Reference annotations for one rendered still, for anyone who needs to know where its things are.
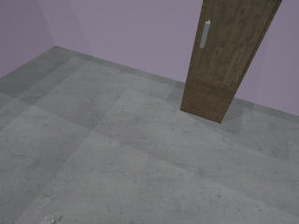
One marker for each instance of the left robot hand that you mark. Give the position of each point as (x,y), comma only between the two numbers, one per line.
(51,219)

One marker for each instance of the cupboard door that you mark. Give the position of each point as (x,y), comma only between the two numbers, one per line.
(234,31)

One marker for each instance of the handle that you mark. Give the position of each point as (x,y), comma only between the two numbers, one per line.
(204,35)

